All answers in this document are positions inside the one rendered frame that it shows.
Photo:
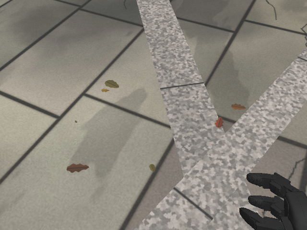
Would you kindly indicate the right robot hand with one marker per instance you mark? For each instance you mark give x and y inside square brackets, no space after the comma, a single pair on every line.
[290,213]

